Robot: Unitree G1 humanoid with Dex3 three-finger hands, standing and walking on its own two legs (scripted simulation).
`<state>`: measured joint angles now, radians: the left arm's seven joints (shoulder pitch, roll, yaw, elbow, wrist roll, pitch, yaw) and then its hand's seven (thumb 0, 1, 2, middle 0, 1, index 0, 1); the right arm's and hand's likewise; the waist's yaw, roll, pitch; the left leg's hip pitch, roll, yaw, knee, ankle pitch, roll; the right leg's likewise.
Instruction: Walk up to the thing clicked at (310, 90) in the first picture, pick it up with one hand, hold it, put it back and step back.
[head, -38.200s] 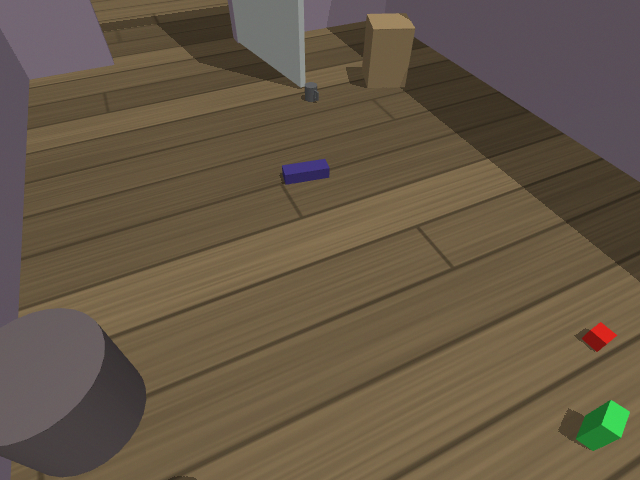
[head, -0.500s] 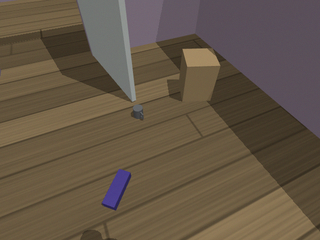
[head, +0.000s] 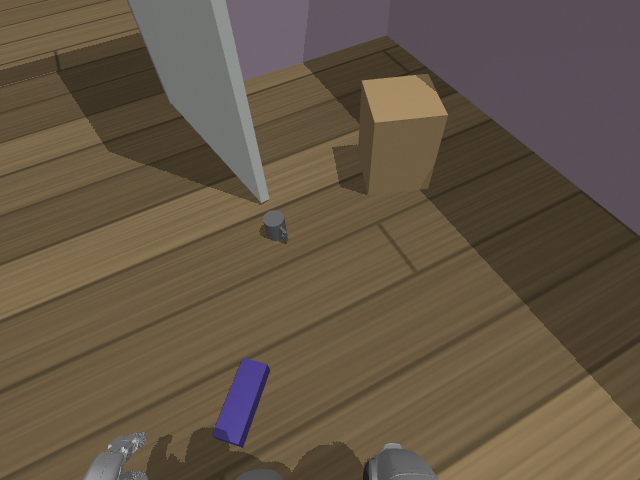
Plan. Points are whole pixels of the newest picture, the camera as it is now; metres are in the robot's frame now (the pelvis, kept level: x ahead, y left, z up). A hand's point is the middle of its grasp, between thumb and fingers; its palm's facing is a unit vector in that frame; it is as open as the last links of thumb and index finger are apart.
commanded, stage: step back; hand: left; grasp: from above
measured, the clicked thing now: (277, 228) +1.00 +0.20 -0.70
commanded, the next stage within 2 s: stand in 0.76 s
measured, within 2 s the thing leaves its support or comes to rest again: neither
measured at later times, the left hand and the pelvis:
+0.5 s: hand out of the picture +0.08 +0.28 -0.15, palm faces -0.07 -0.92 -0.38, open 7.4 cm; pelvis -0.02 +0.01 +0.00, yaw -2 degrees
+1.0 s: hand out of the picture +0.07 +0.26 -0.12, palm faces -0.06 -0.94 -0.32, open 7.4 cm; pelvis -0.04 +0.02 +0.03, yaw -2 degrees
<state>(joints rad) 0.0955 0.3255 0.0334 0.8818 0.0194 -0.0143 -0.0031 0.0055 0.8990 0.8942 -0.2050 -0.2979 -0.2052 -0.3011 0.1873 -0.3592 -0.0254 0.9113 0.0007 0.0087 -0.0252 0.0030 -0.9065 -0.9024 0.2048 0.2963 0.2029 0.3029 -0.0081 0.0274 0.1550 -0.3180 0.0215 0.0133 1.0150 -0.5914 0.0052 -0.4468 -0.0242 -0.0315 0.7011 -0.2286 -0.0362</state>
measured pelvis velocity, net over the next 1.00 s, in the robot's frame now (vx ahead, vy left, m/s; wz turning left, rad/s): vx -0.04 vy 0.02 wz -0.03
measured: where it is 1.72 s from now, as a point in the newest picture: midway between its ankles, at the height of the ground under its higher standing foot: outside the picture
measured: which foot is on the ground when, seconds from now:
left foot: up 0.00-0.10, down 0.12-1.00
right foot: down 0.00-0.16, up 0.18-0.42, down 0.44-1.00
